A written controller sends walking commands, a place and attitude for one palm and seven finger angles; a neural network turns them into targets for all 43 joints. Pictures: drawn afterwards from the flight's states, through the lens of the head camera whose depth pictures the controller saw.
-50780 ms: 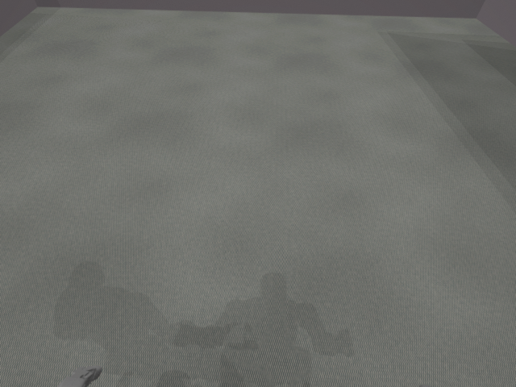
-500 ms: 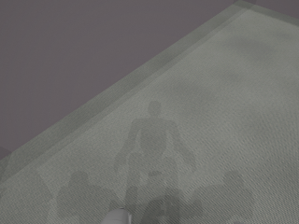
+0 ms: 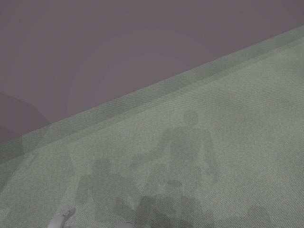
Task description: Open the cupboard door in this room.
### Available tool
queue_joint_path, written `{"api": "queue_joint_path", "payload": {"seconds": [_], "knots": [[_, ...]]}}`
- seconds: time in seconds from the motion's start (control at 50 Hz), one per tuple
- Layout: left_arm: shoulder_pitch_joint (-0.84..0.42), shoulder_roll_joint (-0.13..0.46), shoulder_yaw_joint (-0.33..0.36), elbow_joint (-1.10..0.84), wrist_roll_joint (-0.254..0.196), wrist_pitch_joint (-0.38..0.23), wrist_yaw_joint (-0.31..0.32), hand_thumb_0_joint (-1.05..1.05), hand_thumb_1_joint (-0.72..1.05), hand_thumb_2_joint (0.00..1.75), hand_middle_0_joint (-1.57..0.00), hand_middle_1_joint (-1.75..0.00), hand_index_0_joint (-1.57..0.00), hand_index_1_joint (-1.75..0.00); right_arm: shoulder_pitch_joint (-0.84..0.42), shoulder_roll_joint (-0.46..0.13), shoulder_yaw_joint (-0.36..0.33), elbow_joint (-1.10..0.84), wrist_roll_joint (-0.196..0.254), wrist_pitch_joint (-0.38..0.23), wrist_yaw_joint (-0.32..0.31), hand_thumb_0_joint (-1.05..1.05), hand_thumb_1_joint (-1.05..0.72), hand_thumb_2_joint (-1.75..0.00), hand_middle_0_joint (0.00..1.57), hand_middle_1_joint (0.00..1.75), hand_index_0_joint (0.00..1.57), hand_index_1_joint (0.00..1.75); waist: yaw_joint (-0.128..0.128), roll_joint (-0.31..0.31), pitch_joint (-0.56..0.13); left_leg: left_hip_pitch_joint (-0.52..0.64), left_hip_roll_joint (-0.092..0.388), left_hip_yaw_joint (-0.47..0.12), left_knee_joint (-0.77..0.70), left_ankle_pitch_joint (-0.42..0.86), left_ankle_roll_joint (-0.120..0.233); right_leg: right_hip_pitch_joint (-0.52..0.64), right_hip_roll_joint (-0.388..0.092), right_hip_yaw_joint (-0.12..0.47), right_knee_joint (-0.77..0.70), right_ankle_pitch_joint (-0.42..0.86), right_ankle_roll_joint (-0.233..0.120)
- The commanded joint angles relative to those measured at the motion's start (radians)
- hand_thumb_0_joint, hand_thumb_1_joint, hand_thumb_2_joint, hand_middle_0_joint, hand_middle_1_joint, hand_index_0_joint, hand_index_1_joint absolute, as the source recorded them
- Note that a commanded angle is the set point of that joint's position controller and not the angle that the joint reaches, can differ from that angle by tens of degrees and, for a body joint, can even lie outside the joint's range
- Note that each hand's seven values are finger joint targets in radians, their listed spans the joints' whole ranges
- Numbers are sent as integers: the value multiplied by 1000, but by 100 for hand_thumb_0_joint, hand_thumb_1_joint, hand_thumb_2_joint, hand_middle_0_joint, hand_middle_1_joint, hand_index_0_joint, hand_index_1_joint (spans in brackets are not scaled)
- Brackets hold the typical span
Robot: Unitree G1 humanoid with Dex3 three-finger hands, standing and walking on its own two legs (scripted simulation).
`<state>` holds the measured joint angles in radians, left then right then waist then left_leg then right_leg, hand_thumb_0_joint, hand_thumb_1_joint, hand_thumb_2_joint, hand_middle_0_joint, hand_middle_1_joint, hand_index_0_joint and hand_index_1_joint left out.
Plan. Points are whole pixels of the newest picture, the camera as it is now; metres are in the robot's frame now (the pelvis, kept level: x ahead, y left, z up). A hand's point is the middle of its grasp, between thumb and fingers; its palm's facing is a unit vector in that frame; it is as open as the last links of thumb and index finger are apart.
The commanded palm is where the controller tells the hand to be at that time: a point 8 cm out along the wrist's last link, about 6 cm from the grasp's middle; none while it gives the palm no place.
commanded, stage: turn to face it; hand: left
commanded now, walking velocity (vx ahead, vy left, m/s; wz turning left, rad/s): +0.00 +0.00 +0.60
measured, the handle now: out of the picture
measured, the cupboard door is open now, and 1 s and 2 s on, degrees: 48 48 48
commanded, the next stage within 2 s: none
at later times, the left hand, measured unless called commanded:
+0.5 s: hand out of the picture +0.02 +0.24 -0.16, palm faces +0.34 -0.91 -0.24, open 7.4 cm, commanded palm none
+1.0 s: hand out of the picture -0.05 +0.18 -0.16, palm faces +0.61 -0.76 -0.21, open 7.4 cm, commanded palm none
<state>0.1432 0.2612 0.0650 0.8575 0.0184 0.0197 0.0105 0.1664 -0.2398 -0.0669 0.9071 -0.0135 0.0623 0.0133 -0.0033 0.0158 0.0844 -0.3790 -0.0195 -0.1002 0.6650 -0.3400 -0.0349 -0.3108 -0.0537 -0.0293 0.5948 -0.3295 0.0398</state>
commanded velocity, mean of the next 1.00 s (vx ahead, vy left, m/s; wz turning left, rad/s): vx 0.00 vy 0.00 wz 0.60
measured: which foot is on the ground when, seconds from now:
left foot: up 0.00-0.30, down 0.32-0.70, up 0.72-1.00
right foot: down 0.00-0.32, up 0.34-0.68, down 0.70-1.00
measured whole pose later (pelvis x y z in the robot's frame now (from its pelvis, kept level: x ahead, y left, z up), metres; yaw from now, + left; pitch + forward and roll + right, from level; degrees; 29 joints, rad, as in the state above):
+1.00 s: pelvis +0.02 -0.01 +0.01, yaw +38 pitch +0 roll +1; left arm 0.22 0.22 0.04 0.89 0.02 0.02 0.01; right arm 0.13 -0.25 -0.07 0.91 -0.01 0.06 0.04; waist 0.00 -0.06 0.11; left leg -0.34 0.01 0.09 0.68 -0.37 -0.06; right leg -0.23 -0.17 -0.20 0.58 -0.33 0.05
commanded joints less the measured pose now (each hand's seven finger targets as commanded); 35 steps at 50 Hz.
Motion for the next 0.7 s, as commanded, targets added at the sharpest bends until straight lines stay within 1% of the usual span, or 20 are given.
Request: {"api": "queue_joint_path", "payload": {"seconds": [0.0,0.02,0.04,0.08,0.12,0.18,0.24,0.26,0.28,0.3,0.32,0.34,0.36,0.42,0.5,0.56,0.62,0.64,0.66,0.68], "knots": [[65,181,42,-63,7,-18,25,0,90,90,-20,-30,-20,-30,-65,-118,-46,-123,-2,-19,3,0,-90,-90,20,30,20,30,20,-218,-87,-213,30,20,518,-201,6,111,-401,298,-354,81,-194],[27,150,36,-70,6,-18,25,0,90,90,-20,-30,-20,-30,-66,-109,-46,-95,-5,-13,5,0,-90,-90,20,30,20,30,5,-271,-69,-223,45,47,562,-158,-6,119,-327,235,-314,184,-172],[5,133,26,-76,4,-18,22,0,90,90,-20,-30,-20,-30,-51,-108,-41,-80,-4,-10,11,0,-90,-90,20,30,20,30,-12,-280,-69,-212,58,72,563,-120,-19,128,-286,124,-280,290,-156],[18,123,20,-72,4,-22,19,0,90,90,-20,-30,-20,-30,-52,-82,-32,-79,0,-5,18,0,-90,-90,20,30,20,30,-9,-262,-78,-170,54,118,466,-94,-34,144,-259,24,-260,392,-139],[52,141,29,-61,8,-24,21,0,90,90,-20,-30,-20,-30,-81,-59,-22,-83,3,-10,23,0,-90,-90,20,30,20,30,14,-208,-96,-132,56,160,292,-103,-41,213,-274,-12,-223,471,-138],[130,174,41,-29,11,-24,18,0,90,90,-20,-30,-20,-30,-117,-45,-8,-94,5,-26,22,0,-90,-90,20,30,20,30,58,-200,-136,-76,32,209,86,-113,-31,302,-302,-18,-139,619,-145],[114,182,48,-20,2,-20,10,0,90,90,-20,-30,-20,-30,-45,-71,-13,-78,4,-33,18,0,-90,-90,20,30,20,30,17,-209,-145,80,16,223,-127,47,-12,232,-286,-81,-34,581,-84],[95,168,48,-27,-7,-16,7,0,90,90,-20,-30,-20,-30,17,-112,-25,-63,1,-39,16,0,-90,-90,20,30,20,30,-24,-112,-171,225,41,178,-229,194,7,127,-272,-112,74,493,-42],[93,109,39,-56,-13,-9,1,0,90,90,-20,-30,-20,-30,86,-219,-51,-53,-8,-49,8,0,-90,-90,20,30,20,30,-61,161,-224,402,267,-128,-264,455,110,-113,-153,-162,282,110,33],[3,58,11,-101,-10,-5,2,0,90,90,-20,-30,-20,-30,169,-284,-70,-35,-6,-44,-3,0,-90,-90,20,30,20,30,-107,292,-216,430,435,-327,-281,796,242,-278,-70,-92,469,-344,62],[-36,85,16,-113,-6,4,6,0,90,90,-20,-30,-20,-30,187,-292,-66,-20,-11,-40,-12,0,-90,-90,20,30,20,30,-107,181,-213,396,452,-296,-266,718,290,-292,-81,5,554,-323,45],[-61,78,19,-102,-1,9,7,0,90,90,-20,-30,-20,-30,151,-259,-60,-30,-12,-46,-23,0,-90,-90,20,30,20,30,-95,156,-179,346,394,-276,-290,633,268,-318,-82,18,577,-254,43],[-54,71,23,-78,-2,11,7,0,90,90,-20,-30,-20,-30,100,-237,-56,-42,-13,-48,-31,0,-90,-90,20,30,20,30,-70,197,-165,303,342,-243,-287,592,239,-305,-81,37,585,-195,46],[4,75,25,-41,-2,17,-5,0,90,90,-20,-30,-20,-30,13,-192,-36,-61,-9,-53,-35,0,-90,-90,20,30,20,30,-18,165,-127,226,250,-133,-305,487,179,-239,-55,36,537,-81,49],[-15,67,21,-49,-4,17,-6,0,90,90,-20,-30,-20,-30,20,-204,-43,-59,-12,-48,-31,0,-90,-90,20,30,20,30,-22,115,-120,202,242,-171,-317,374,189,-171,-21,22,359,-95,47],[-4,62,19,-58,-8,14,-4,0,90,90,-20,-30,-20,-30,1,-210,-49,-63,-15,-39,-25,0,-90,-90,20,30,20,30,-18,150,-117,153,225,-213,-307,335,186,-76,15,3,200,-96,37],[89,76,25,-37,-11,-1,1,0,90,90,-20,-30,-20,-30,-49,-203,-55,-78,-7,-32,-23,0,-90,-90,20,30,20,30,29,142,-135,46,179,-216,-227,319,147,132,43,-13,-47,40,26],[132,111,35,-29,-8,-10,7,0,90,90,-20,-30,-20,-30,-61,-173,-53,-90,1,-31,-19,0,-90,-90,20,30,20,30,54,61,-140,-52,127,-190,-162,206,104,254,-8,30,-191,92,14],[159,195,54,-27,9,-20,17,0,90,90,-20,-30,-20,-30,-51,-109,-44,-107,10,-32,-13,0,-90,-90,20,30,20,30,67,-198,-144,-221,3,-49,43,-35,31,357,-246,280,-331,38,-59],[147,243,53,-40,12,-20,19,0,90,90,-20,-30,-20,-30,-71,-107,-42,-123,5,-33,-8,0,-90,-90,20,30,20,30,74,-341,-120,-241,-49,59,317,-279,-5,245,-443,439,-379,108,-170]]}}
